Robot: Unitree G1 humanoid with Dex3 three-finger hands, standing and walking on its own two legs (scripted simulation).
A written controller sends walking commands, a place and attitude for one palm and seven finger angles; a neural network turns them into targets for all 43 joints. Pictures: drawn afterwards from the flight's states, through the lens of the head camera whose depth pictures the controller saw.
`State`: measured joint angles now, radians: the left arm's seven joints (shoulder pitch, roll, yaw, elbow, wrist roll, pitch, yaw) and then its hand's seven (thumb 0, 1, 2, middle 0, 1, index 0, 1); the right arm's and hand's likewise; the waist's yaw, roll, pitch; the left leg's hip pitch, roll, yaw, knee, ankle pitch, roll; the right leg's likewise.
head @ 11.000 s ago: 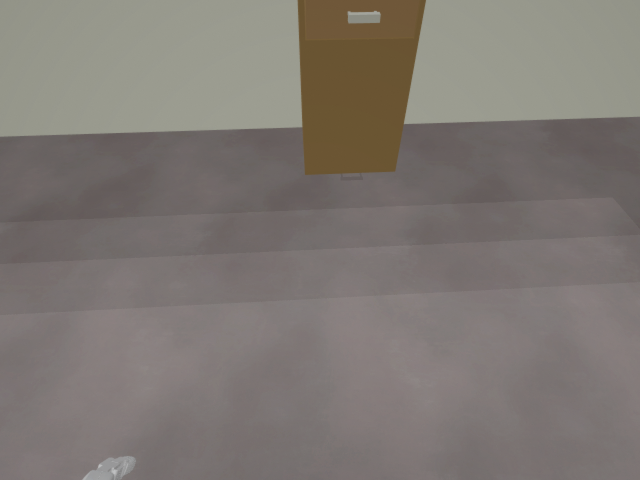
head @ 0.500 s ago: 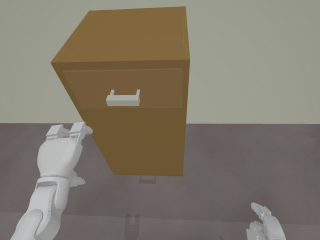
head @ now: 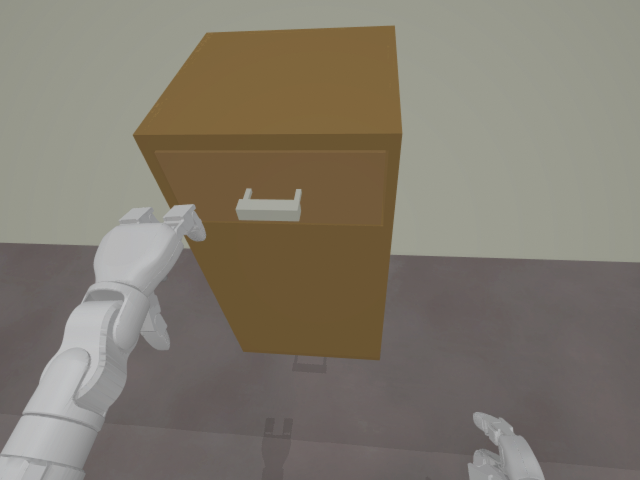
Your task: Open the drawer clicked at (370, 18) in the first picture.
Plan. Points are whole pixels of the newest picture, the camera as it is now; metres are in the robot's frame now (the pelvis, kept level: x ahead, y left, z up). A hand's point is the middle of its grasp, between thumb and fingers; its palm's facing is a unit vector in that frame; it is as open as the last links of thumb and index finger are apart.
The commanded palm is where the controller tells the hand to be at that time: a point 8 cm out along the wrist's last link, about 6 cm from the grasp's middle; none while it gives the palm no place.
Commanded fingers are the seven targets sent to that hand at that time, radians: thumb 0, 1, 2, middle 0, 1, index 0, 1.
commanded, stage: raise the hand with hooked fingers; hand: left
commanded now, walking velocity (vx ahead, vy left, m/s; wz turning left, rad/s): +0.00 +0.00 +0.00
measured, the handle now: (271, 201) +0.58 +0.19 -0.02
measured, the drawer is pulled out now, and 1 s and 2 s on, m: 0.00 0.00 0.00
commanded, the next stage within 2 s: move the hooked fingers above the handle in 0.24 s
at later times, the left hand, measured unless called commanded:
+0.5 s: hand (195, 293) +0.30 +0.20 +0.08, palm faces -0.02 -0.06 -1.00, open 13.8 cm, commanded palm +0.30 +0.22 +0.14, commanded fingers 0.00 -0.50 0.30 -0.30 -1.20 -0.30 -1.20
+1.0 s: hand (237, 243) +0.40 +0.18 +0.06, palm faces -0.02 -0.03 -1.00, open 13.8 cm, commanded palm +0.39 +0.20 +0.13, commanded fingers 0.00 -0.50 0.30 -0.30 -1.20 -0.30 -1.20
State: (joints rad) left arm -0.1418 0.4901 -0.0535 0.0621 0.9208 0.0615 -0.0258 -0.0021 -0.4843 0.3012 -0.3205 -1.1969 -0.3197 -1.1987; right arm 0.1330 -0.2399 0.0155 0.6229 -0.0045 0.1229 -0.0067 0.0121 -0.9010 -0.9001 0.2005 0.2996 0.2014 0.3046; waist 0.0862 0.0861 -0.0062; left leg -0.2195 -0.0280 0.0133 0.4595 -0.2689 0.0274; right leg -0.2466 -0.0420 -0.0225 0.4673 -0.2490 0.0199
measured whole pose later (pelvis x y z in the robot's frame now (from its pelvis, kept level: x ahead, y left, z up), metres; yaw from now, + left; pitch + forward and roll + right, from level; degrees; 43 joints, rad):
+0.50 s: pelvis -0.01 -0.03 +0.00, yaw +0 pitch +2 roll +1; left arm -0.16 0.46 -0.10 0.17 0.94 0.02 0.04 0.00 -0.49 0.30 -0.32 -1.20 -0.32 -1.20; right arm 0.11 -0.26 0.00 0.64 0.00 0.09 -0.04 0.01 -0.90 -0.90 0.20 0.30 0.20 0.30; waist 0.08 0.08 -0.01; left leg -0.23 0.00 0.00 0.45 -0.25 0.00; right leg -0.27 -0.02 -0.03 0.50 -0.25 -0.01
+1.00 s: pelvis +0.00 -0.01 -0.01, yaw -1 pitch +7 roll +1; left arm -0.48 0.42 -0.12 0.54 1.01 -0.04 0.13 0.00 -0.48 0.30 -0.32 -1.20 -0.32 -1.20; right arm 0.25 -0.26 -0.05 0.68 0.01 0.09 -0.04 0.01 -0.90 -0.90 0.20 0.30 0.20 0.30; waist 0.01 0.06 -0.05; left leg -0.36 -0.01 0.03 0.53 -0.29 0.01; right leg -0.40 -0.02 -0.01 0.56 -0.28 0.00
